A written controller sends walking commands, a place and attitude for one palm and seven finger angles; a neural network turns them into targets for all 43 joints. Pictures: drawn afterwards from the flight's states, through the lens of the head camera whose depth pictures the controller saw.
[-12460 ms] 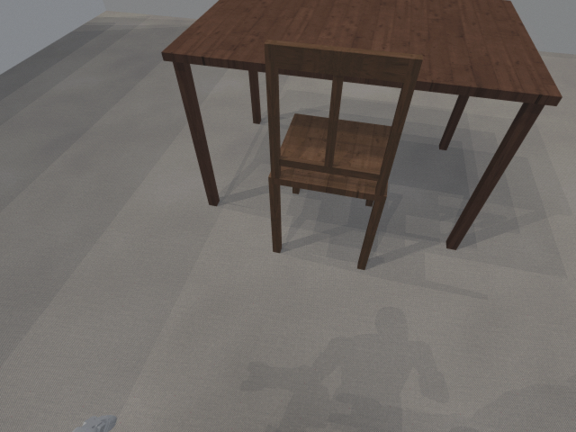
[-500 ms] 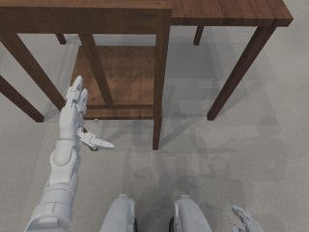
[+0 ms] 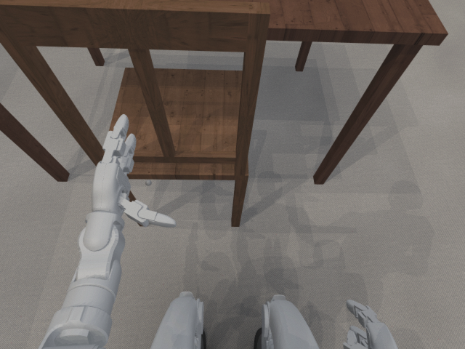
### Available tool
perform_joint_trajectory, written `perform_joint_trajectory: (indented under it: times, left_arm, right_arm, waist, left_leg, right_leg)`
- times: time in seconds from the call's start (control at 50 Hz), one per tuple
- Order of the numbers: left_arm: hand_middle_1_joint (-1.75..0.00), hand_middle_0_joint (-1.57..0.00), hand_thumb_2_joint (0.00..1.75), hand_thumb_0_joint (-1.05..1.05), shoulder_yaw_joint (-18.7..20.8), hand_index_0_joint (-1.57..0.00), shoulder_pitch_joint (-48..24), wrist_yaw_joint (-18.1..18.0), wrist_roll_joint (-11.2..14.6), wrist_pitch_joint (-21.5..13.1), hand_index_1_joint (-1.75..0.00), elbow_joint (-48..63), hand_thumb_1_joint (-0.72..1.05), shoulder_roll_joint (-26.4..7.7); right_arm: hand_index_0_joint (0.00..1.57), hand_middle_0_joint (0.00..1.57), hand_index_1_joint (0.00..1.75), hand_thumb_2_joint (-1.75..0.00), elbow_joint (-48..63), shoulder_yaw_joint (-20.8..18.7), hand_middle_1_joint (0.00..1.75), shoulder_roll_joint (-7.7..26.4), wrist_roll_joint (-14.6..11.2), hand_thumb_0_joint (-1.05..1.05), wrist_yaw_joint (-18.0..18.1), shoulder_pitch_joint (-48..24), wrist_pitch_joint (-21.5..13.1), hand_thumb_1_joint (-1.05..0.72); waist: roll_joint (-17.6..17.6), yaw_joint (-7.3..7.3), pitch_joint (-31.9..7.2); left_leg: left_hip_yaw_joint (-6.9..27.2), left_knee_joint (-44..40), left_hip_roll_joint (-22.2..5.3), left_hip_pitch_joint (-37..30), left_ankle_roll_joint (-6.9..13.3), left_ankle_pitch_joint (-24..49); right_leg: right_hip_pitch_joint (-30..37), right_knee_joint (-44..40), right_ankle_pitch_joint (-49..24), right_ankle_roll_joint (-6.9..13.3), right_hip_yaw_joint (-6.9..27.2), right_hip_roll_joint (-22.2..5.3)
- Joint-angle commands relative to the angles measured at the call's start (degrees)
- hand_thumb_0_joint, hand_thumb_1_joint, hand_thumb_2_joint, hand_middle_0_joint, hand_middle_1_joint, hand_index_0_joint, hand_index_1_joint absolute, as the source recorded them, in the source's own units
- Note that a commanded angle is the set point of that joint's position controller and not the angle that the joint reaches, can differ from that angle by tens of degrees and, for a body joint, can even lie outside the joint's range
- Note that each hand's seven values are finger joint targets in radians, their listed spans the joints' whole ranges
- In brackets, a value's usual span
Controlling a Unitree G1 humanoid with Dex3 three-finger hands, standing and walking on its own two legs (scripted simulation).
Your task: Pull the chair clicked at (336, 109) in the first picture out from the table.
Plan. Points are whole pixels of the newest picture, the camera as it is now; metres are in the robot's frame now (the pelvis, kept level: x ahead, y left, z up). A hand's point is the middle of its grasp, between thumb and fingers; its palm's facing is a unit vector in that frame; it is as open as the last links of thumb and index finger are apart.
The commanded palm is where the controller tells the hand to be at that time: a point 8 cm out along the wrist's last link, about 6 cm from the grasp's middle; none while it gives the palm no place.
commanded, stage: push the fingers through the gap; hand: left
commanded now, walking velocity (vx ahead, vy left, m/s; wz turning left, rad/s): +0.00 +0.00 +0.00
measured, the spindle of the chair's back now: (157, 111) +0.54 +0.16 +0.02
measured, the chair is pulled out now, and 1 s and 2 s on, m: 0.00 0.00 0.00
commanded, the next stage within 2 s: hook a spindle and tug to test in 1.50 s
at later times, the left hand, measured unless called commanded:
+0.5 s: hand (156, 150) +0.45 +0.15 +0.02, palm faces +0.00 -1.00 -0.04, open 16.9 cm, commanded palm +0.42 +0.19 +0.02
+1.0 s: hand (161, 128) +0.50 +0.14 +0.02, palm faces +0.02 -1.00 -0.04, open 16.9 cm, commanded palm +0.47 +0.19 +0.02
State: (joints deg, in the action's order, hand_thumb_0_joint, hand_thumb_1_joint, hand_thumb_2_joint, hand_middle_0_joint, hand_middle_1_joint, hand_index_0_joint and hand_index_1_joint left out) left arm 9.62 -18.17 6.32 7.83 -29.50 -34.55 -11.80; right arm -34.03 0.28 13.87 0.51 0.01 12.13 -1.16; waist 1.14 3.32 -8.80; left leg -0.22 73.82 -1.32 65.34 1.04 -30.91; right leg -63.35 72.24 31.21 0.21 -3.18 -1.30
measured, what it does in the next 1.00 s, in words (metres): stands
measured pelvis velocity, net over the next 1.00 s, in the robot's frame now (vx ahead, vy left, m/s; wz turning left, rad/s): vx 0.00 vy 0.00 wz -0.02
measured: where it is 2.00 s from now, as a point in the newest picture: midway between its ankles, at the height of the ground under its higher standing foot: outside the picture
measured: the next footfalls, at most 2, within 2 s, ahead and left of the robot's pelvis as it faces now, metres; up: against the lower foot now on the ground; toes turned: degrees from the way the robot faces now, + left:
none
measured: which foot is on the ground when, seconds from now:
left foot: down 0.00-1.00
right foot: down 0.00-1.00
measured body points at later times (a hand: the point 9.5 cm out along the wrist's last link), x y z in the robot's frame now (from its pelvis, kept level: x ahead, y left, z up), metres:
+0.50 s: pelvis +0.00 +0.00 +0.00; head +0.13 +0.01 +0.42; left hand +0.44 +0.20 +0.03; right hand +0.07 -0.26 -0.13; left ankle +0.03 +0.11 -0.62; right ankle +0.03 -0.12 -0.62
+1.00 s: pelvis +0.00 +0.00 -0.01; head +0.15 +0.01 +0.41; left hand +0.49 +0.20 +0.03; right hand +0.04 -0.27 -0.14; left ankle +0.03 +0.11 -0.62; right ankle +0.03 -0.12 -0.62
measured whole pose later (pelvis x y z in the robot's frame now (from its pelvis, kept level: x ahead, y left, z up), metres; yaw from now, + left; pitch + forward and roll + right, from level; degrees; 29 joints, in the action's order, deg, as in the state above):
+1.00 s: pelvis +0.00 +0.00 -0.01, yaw -1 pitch +27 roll -2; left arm 19.4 -46.1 6.6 3.9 -30.1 -61.4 -20.4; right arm -36.2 0.9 14.6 2.4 -1.0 16.4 3.2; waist 2.0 8.4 -8.2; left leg -0.1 76.0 -2.2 72.1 0.9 -31.0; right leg -70.2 74.0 30.9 0.5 -3.1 -0.4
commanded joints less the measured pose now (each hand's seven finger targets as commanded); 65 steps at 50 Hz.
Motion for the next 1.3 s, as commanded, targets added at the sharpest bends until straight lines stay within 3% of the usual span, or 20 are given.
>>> perform_joint_trajectory:
  times: [0.0,0.04,0.06,0.12,0.14,0.26,0.42,0.46,0.52,0.58,0.68,0.78,0.84,0.92,0.98,1.02,1.14,1.16,1.22,1.28]
  left_arm:
    - [-0.08,-0.06,0.30,0.00,3.03,-0.06,-20.08,0.28,0.32,-4.37,-0.08,10.41,-0.50,-9.05]
    - [-0.08,-0.06,0.30,0.00,2.48,-0.06,-21.76,0.77,0.30,-4.13,-0.08,10.47,-0.50,-8.83]
    - [-0.08,-0.06,0.30,0.00,1.19,-0.06,-21.63,0.97,0.45,-3.59,-0.08,9.10,-0.50,-7.11]
    - [-0.08,-0.06,0.30,0.00,3.16,-0.06,-23.65,0.79,0.43,-2.66,-0.08,6.24,-0.50,-9.32]
    - [-0.08,-0.06,0.30,0.00,1.91,-0.06,-25.21,0.76,0.20,-2.28,-0.08,5.17,-0.50,-7.89]
    - [-0.08,-0.06,0.30,0.00,6.29,-0.06,-29.31,-0.39,-0.27,-2.98,-0.08,2.95,-0.50,-12.43]
    - [-0.08,-0.06,0.30,0.00,5.41,-0.06,-33.96,-0.69,-1.28,-3.46,-0.08,-1.90,-0.50,-11.24]
    - [-0.08,-0.06,0.30,0.00,7.44,-0.06,-35.74,-1.00,-1.34,-3.72,-0.08,-2.47,-0.50,-13.76]
    - [-0.08,-0.06,0.30,0.00,5.85,-0.06,-36.75,-1.07,-1.75,-4.12,-0.08,-2.53,-0.50,-11.80]
    - [-0.08,-0.06,0.30,0.00,5.94,-0.06,-38.49,-1.73,-2.38,-4.12,-0.08,-5.86,-0.50,-11.44]
    - [-0.08,-0.06,0.30,0.00,10.55,-0.06,-41.49,-2.46,-3.37,-4.85,-0.08,-8.76,-0.50,-16.92]
    - [-0.08,-0.06,0.30,0.00,10.21,-0.06,-45.30,-1.25,-4.00,-5.21,-0.08,-12.62,-0.50,-17.68]
    - [-0.08,-0.06,0.30,0.00,10.51,-0.06,-46.15,-0.45,-3.33,-5.11,-0.08,-12.54,-0.50,-17.54]
    - [-0.08,-0.06,0.30,0.00,10.89,-0.06,-50.65,0.23,-3.74,-4.35,-0.08,-15.57,-0.50,-19.59]
    - [-0.08,-0.06,0.30,0.00,10.66,-0.06,-53.01,0.25,-3.87,-4.61,-0.08,-14.88,-0.50,-19.54]
    - [-0.08,-0.06,0.30,0.00,10.29,-0.06,-54.85,0.02,-4.01,-4.77,-0.08,-14.76,-0.50,-19.50]
    - [-0.08,-0.06,0.30,0.00,11.90,-0.06,-53.02,-1.18,-4.80,-3.77,-0.08,-16.84,-0.50,-20.52]
    - [-0.08,-0.06,0.30,0.00,13.81,-0.06,-51.65,-1.43,-4.87,-3.82,-0.08,-15.96,-0.50,-22.75]
    - [-0.08,-0.06,0.30,0.00,11.30,-0.06,-50.87,-1.65,-5.02,-3.79,-0.08,-15.25,-0.50,-19.40]
    - [-0.08,-0.06,0.30,0.00,12.30,-0.06,-50.57,-1.96,-5.02,-4.15,-0.08,-13.76,-0.50,-20.70]
  right_arm:
    - [0.20,0.20,0.30,-0.90,4.91,-3.65,0.30,8.68,-0.17,0.00,0.80,3.59,-2.33,-0.90]
    - [0.20,0.20,0.30,-0.90,4.64,-3.63,0.30,8.82,-0.15,0.00,0.78,3.97,-2.39,-0.90]
    - [0.20,0.20,0.30,-0.90,4.63,-3.70,0.30,8.78,-0.23,0.00,0.71,4.24,-2.29,-0.90]
    - [0.20,0.20,0.30,-0.90,4.46,-3.66,0.30,9.29,-0.30,0.00,0.83,4.91,-2.10,-0.90]
    - [0.20,0.20,0.30,-0.90,4.26,-3.55,0.30,9.04,-0.27,0.00,0.74,5.02,-1.94,-0.90]
    - [0.20,0.20,0.30,-0.90,3.88,-3.54,0.30,9.25,0.19,0.00,0.59,6.63,-1.22,-0.90]
    - [0.20,0.20,0.30,-0.90,3.04,-3.74,0.30,9.47,0.49,0.00,0.00,8.74,-0.14,-0.90]
    - [0.20,0.20,0.30,-0.90,2.59,-3.77,0.30,9.71,0.67,0.00,-0.01,9.40,0.20,-0.90]
    - [0.20,0.20,0.30,-0.90,2.66,-3.90,0.30,9.52,0.82,0.00,-0.24,9.98,0.43,-0.90]
    - [0.20,0.20,0.30,-0.90,1.83,-3.94,0.30,9.56,1.02,0.00,-0.43,10.57,1.08,-0.90]
    - [0.20,0.20,0.30,-0.90,1.93,-3.60,0.30,9.50,1.48,0.00,-0.44,11.23,1.95,-0.90]
    - [0.20,0.20,0.30,-0.90,1.69,-3.23,0.30,9.60,1.58,0.00,-0.53,11.81,2.60,-0.90]
    - [0.20,0.20,0.30,-0.90,1.89,-3.41,0.30,9.75,1.62,0.00,-0.62,12.39,2.75,-0.90]
    - [0.20,0.20,0.30,-0.90,1.12,-3.06,0.30,10.16,1.65,0.00,-0.38,13.30,3.35,-0.90]
    - [0.20,0.20,0.30,-0.90,0.95,-3.17,0.30,10.31,1.89,0.00,-0.52,13.42,3.51,-0.90]
    - [0.20,0.20,0.30,-0.90,0.64,-3.14,0.30,10.38,2.10,0.00,-0.52,14.02,3.75,-0.90]
    - [0.20,0.20,0.30,-0.90,0.94,-3.07,0.30,10.67,2.37,0.00,-1.09,14.82,5.02,-0.90]
    - [0.20,0.20,0.30,-0.90,1.41,-2.99,0.30,10.62,2.43,0.00,-1.17,14.90,5.29,-0.90]
    - [0.20,0.20,0.30,-0.90,1.79,-2.94,0.30,10.17,2.34,0.00,-1.57,14.98,5.87,-0.90]
    - [0.20,0.20,0.30,-0.90,2.16,-3.06,0.30,10.23,2.21,0.00,-1.58,14.54,6.09,-0.90]
  waist:
    - [1.26,2.03,-23.69]
    - [3.72,1.94,-25.10]
    - [2.82,2.35,-25.00]
    - [1.81,2.21,-24.68]
    - [2.17,2.91,-24.65]
    - [1.87,2.33,-27.40]
    - [2.68,4.04,-26.89]
    - [2.49,3.67,-27.53]
    - [4.02,4.02,-29.26]
    - [2.18,4.90,-27.12]
    - [1.91,4.37,-28.96]
    - [2.75,5.63,-26.99]
    - [4.80,5.50,-30.50]
    - [2.20,7.22,-28.04]
    - [6.14,7.02,-30.49]
    - [5.64,7.87,-31.54]
    - [5.33,7.26,-32.58]
    - [6.02,5.98,-33.46]
    - [5.66,6.81,-32.28]
    - [5.31,6.38,-32.25]
  left_leg:
    - [2.19,-8.54,1.04,-16.56,-0.27,14.03]
    - [2.68,-8.76,0.90,-18.88,-0.56,15.73]
    - [2.82,-8.82,0.87,-19.37,-0.55,15.97]
    - [3.20,-9.05,0.83,-17.97,-0.49,14.75]
    - [3.02,-8.86,0.92,-17.95,-0.39,14.68]
    - [2.74,-8.30,0.89,-17.51,-0.37,17.11]
    - [3.05,-8.15,0.49,-18.21,-0.44,17.47]
    - [2.85,-8.09,0.56,-17.40,-0.46,17.88]
    - [3.20,-8.06,0.40,-19.56,-0.61,20.02]
    - [3.23,-7.90,0.33,-18.53,-0.50,18.99]
    - [2.19,-7.09,0.82,-15.21,0.00,17.98]
    - [2.15,-6.62,0.80,-13.48,0.16,16.56]
    - [2.15,-6.17,0.71,-15.96,0.13,18.77]
    - [2.48,-5.57,0.63,-12.66,0.61,16.66]
    - [2.86,-5.21,0.55,-15.79,0.33,18.17]
    - [3.40,-4.96,0.31,-17.01,0.36,20.11]
    - [3.44,-4.93,0.20,-17.02,0.29,21.94]
    - [3.04,-5.09,0.31,-16.38,0.22,22.66]
    - [3.32,-5.71,0.14,-17.64,0.15,23.63]
    - [2.70,-5.91,0.34,-16.12,0.19,21.77]
  right_leg:
    - [10.37,-9.64,-13.40,1.51,1.65,1.77]
    - [9.14,-9.12,-13.89,1.73,1.27,1.77]
    - [8.79,-9.36,-13.87,1.68,1.03,1.85]
    - [8.49,-9.24,-12.44,1.72,0.88,2.01]
    - [8.10,-9.40,-12.64,1.55,0.93,1.94]
    - [9.91,-8.78,-15.07,1.50,1.39,1.99]
    - [7.24,-8.63,-14.62,1.47,0.99,2.40]
    - [8.84,-8.63,-15.55,1.43,1.27,2.28]
    - [7.68,-8.13,-16.49,1.59,0.92,2.34]
    - [6.55,-8.52,-15.54,1.35,0.76,2.36]
    - [10.07,-8.38,-16.89,1.18,1.90,2.36]
    - [8.75,-8.35,-15.94,1.11,2.12,2.44]
    - [8.73,-8.19,-17.59,1.17,2.16,2.53]
    - [8.18,-8.33,-16.28,0.96,2.37,2.63]
    - [6.19,-8.15,-16.06,1.16,2.10,2.65]
    - [5.69,-7.57,-17.20,1.17,1.72,2.74]
    - [6.19,-7.41,-18.58,1.09,1.40,2.83]
    - [8.33,-7.25,-19.85,1.17,1.65,2.78]
    - [7.53,-7.43,-20.38,1.20,1.21,2.98]
    - [9.12,-8.01,-19.98,1.03,1.68,2.91]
